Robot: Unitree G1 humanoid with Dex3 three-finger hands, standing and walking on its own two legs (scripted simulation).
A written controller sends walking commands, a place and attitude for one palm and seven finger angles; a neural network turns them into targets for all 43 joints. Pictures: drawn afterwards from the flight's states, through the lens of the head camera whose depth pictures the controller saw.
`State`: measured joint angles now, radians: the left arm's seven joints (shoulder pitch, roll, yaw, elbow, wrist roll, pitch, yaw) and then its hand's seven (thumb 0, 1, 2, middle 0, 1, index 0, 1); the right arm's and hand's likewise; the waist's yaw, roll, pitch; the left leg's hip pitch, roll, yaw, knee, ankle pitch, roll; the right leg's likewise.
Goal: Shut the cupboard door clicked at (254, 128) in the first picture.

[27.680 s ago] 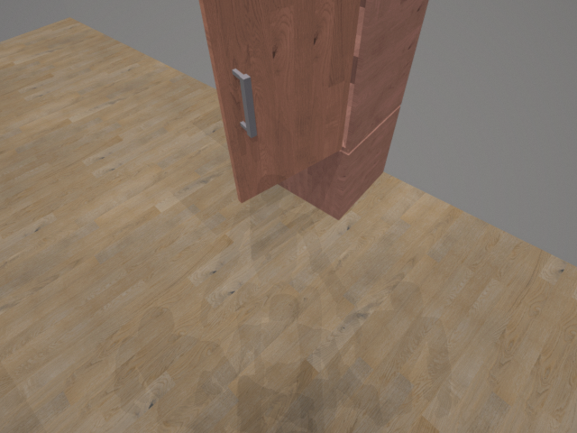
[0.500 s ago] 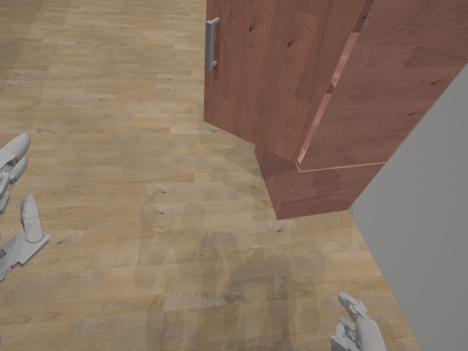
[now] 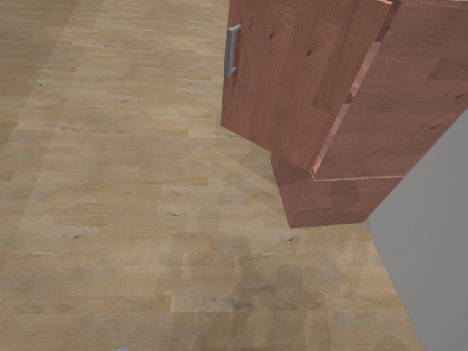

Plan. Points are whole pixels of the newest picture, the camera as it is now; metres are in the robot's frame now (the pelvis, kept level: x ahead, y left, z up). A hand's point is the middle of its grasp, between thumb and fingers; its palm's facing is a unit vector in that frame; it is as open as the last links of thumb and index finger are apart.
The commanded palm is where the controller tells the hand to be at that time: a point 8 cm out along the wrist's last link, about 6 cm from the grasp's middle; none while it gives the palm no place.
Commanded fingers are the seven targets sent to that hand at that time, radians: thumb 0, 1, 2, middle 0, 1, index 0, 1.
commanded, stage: let the arm hang, fingers relaxed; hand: left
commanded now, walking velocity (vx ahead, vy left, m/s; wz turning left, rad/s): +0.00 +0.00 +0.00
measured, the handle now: (232, 51) +0.95 +0.06 +0.01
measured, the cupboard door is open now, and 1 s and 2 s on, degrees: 49 49 49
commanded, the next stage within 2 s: look to check the result in 0.74 s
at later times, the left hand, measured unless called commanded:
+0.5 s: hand out of the picture +0.02 +0.21 -0.16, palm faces -0.02 -0.98 -0.20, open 7.4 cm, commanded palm none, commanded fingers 0.00 0.90 0.90 -0.20 -0.30 -0.20 -0.30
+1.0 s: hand out of the picture +0.00 +0.22 -0.16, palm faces -0.03 -0.98 -0.19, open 7.4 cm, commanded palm none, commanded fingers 0.00 0.90 0.90 -0.20 -0.30 -0.20 -0.30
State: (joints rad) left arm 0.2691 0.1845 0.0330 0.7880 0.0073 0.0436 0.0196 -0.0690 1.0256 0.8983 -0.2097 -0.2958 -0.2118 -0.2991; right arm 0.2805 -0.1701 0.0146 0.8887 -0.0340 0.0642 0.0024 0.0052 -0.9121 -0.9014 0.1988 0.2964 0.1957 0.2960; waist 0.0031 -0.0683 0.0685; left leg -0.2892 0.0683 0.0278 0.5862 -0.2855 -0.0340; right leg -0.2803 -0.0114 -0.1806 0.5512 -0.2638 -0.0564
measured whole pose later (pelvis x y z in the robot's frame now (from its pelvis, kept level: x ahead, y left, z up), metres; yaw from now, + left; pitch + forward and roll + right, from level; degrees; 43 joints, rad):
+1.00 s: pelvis +0.01 +0.05 +0.01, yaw -4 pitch -2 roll +0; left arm 0.33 0.14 0.01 1.15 0.02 0.01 0.03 0.01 0.91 0.90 -0.20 -0.29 -0.20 -0.30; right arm 0.33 -0.13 -0.01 1.12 -0.01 0.01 -0.03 0.00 -0.91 -0.90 0.20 0.30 0.20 0.30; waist 0.00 0.01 0.03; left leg -0.14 0.01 0.14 0.41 -0.23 0.04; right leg -0.19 -0.05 -0.08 0.41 -0.18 0.02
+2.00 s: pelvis +0.00 +0.05 +0.01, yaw +11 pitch +2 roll -2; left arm 0.14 0.22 0.07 0.93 0.02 0.06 0.01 0.01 0.91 0.90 -0.20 -0.29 -0.20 -0.30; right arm 0.25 -0.18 -0.04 0.97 -0.03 0.03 -0.02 0.00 -0.91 -0.90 0.20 0.30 0.20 0.30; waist -0.03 -0.01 0.09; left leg -0.32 -0.05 -0.04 0.49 -0.20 0.06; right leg -0.48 -0.04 -0.01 1.06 -0.38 0.06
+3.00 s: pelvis +0.10 +0.09 +0.00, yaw +45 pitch +1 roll +1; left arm 0.15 0.23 0.06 0.87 0.02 0.01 -0.04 0.01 0.91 0.90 -0.20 -0.29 -0.20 -0.30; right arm 0.37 -0.19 -0.04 1.00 -0.03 -0.01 0.00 0.00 -0.91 -0.90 0.20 0.30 0.20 0.30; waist -0.04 -0.01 0.07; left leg -0.03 -0.03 -0.06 0.39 -0.37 0.01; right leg -0.50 -0.08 -0.05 0.69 -0.21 0.07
